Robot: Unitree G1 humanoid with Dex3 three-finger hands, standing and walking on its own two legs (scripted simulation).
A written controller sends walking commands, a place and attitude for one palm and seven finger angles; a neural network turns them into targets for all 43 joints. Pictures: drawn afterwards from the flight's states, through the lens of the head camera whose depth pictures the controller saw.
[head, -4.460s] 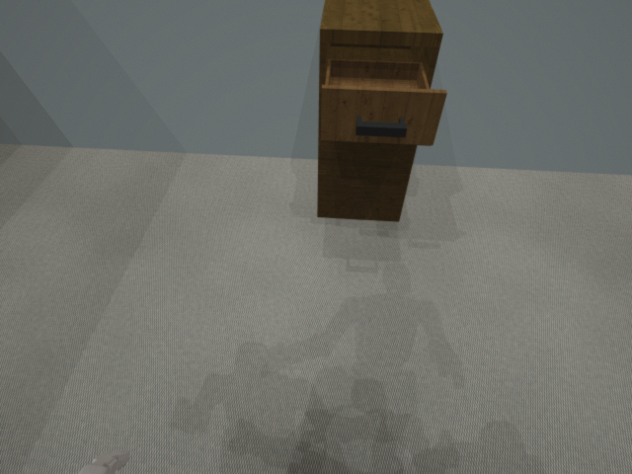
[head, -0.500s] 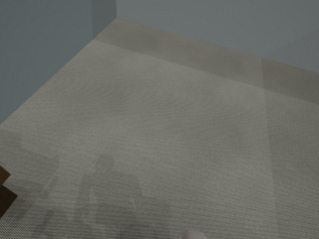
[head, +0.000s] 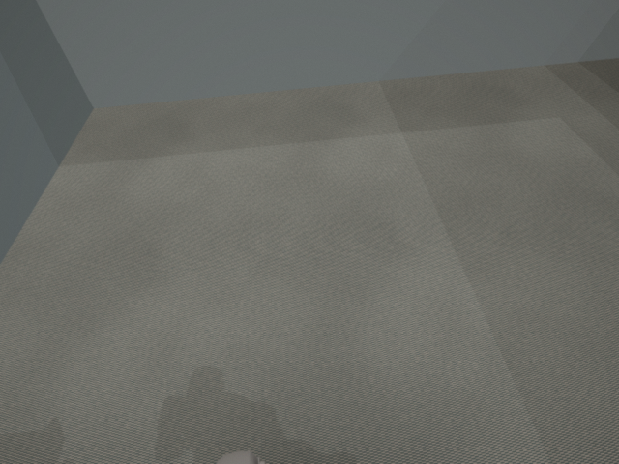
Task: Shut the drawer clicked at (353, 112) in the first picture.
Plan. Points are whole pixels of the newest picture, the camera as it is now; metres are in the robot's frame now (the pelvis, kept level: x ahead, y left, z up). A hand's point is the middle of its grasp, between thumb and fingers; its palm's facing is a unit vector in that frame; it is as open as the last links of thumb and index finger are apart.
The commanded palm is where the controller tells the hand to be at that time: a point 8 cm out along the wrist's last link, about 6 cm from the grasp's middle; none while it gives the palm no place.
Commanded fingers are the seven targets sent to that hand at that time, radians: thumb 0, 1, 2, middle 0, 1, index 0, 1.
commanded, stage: walk to a spot facing it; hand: left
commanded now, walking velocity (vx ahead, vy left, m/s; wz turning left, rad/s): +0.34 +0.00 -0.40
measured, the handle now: out of the picture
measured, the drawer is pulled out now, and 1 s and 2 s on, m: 0.30 0.30 0.30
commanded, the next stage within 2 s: turn to face it in 0.76 s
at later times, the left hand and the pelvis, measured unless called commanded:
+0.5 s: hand out of the picture +0.13 +0.25 -0.19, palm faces -0.12 -0.98 -0.15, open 7.4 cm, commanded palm none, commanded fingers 0.00 0.90 0.90 -0.20 -0.30 -0.20 -0.30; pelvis +0.15 +0.06 -0.01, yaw -15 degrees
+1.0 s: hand (275, 295) +0.45 +0.10 -0.16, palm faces -0.51 -0.82 -0.25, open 7.3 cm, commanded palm none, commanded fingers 0.00 0.90 0.90 -0.20 -0.30 -0.20 -0.30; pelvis +0.23 +0.02 -0.02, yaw -28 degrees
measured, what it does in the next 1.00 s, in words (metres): walks ahead, turning right: left foot, then right foot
